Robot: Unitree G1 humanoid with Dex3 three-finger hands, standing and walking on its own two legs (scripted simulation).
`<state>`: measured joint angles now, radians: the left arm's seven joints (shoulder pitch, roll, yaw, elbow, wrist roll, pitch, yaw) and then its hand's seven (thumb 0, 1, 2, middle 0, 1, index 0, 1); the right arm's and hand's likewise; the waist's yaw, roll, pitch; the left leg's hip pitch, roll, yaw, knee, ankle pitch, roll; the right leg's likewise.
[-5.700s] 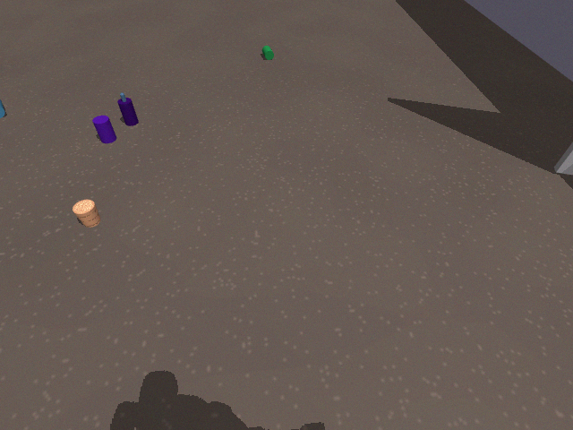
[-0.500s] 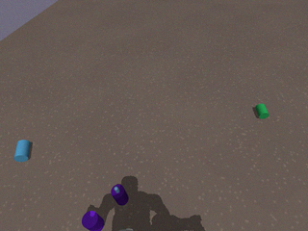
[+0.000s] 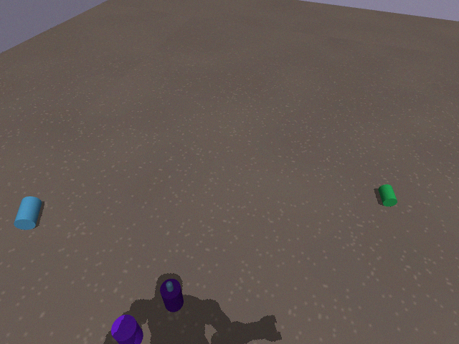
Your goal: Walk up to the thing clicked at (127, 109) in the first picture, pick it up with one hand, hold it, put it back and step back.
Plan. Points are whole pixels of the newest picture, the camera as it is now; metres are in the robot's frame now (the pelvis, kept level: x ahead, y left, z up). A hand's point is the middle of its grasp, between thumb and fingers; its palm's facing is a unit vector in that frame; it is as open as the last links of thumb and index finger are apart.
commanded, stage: walk up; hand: left
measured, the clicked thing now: (171, 293) +0.48 +0.21 -0.67
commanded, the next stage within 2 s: stand in 1.74 s
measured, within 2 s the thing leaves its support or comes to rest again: neither
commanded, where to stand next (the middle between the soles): +0.13 +0.00 m, yaw -1 degrees
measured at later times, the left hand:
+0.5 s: hand out of the picture +0.10 +0.26 -0.15, palm faces -0.01 -0.94 -0.33, open 7.4 cm
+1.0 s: hand out of the picture +0.15 +0.26 -0.14, palm faces -0.01 -0.93 -0.36, open 7.4 cm
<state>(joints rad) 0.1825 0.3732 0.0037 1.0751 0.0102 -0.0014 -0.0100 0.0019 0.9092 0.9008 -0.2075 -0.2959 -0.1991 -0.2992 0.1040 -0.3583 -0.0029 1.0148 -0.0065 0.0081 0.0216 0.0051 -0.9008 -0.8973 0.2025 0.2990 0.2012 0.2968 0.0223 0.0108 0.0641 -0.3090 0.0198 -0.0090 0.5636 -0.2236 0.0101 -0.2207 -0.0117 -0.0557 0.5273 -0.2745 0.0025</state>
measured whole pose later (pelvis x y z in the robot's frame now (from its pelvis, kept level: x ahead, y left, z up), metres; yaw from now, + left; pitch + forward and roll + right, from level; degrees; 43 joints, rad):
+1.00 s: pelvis +0.06 +0.00 +0.02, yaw +0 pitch -2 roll +0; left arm 0.06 0.35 0.00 1.15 0.01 -0.02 0.00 0.00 0.91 0.90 -0.21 -0.30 -0.20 -0.30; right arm 0.05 -0.34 -0.01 1.14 -0.01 0.00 0.01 0.00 -0.90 -0.90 0.20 0.30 0.20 0.30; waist 0.00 0.01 0.04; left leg -0.15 -0.01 0.00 0.33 -0.15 0.02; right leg -0.06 -0.03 -0.03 0.30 -0.20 0.03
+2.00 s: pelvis +0.06 +0.00 +0.02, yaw +0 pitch -2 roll +0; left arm 0.11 0.34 0.00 1.13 0.01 -0.01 -0.01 0.00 0.91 0.90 -0.21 -0.30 -0.20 -0.30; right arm 0.09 -0.35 0.00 1.14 -0.01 -0.01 0.01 0.00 -0.90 -0.90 0.20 0.30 0.20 0.30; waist -0.01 0.00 0.05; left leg -0.13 -0.01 0.00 0.30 -0.14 0.00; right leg -0.06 -0.02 -0.03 0.29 -0.20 0.02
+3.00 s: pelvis +0.06 -0.01 +0.02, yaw +0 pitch -2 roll +0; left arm 0.13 0.35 0.00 1.12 0.01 -0.01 -0.01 0.00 0.91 0.90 -0.21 -0.30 -0.20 -0.30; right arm 0.11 -0.36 0.01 1.14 -0.01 -0.01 0.01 0.00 -0.90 -0.90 0.20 0.30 0.20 0.30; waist 0.00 0.01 0.05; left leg -0.13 0.01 0.00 0.31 -0.14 -0.01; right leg -0.06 -0.01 -0.03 0.30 -0.20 0.00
